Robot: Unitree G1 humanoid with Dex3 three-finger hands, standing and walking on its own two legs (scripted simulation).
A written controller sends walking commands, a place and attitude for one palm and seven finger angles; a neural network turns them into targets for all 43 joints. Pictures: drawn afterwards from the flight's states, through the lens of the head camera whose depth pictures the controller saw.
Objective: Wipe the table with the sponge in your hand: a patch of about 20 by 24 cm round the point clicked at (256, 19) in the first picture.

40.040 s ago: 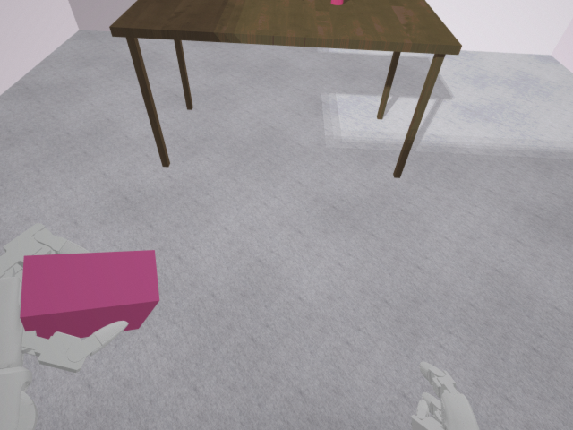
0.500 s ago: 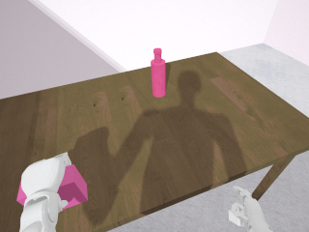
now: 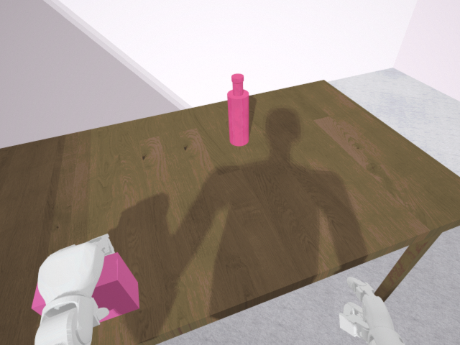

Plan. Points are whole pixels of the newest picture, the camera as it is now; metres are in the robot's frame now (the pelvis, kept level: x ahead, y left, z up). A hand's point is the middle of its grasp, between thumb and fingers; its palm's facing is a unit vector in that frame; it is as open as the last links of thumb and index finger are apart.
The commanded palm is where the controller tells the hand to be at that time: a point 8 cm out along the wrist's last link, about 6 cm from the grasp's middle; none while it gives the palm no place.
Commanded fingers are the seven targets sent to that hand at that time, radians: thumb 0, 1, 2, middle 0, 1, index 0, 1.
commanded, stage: lift the sponge slowly off the table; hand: left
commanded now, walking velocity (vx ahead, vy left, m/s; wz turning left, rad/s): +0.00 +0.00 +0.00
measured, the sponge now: (95, 297) +0.17 +0.28 +0.00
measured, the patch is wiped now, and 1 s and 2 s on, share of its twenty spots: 0.90 0.90 0.90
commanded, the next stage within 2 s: bring the sponge back beside the body in 1.82 s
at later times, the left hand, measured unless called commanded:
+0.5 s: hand (92, 281) +0.17 +0.26 +0.06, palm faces +0.04 -0.12 -0.99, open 9.7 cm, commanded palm +0.14 +0.25 +0.13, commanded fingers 0.00 0.10 1.30 -1.20 -1.60 -1.20 -1.60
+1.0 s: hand (86, 268) +0.18 +0.26 +0.09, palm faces +0.09 -0.12 -0.99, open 9.7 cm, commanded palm +0.14 +0.26 +0.17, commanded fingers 0.00 0.10 1.30 -1.20 -1.60 -1.20 -1.60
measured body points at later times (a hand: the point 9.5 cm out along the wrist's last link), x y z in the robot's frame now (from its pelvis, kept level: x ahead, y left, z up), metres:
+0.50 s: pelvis -0.01 -0.02 +0.00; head -0.03 -0.05 +0.45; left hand +0.17 +0.26 +0.12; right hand +0.24 -0.22 -0.08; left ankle +0.01 +0.10 -0.74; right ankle -0.01 -0.12 -0.74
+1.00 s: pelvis -0.01 -0.02 +0.00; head -0.04 -0.06 +0.45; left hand +0.17 +0.26 +0.15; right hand +0.24 -0.22 -0.08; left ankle +0.01 +0.10 -0.74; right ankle -0.01 -0.12 -0.74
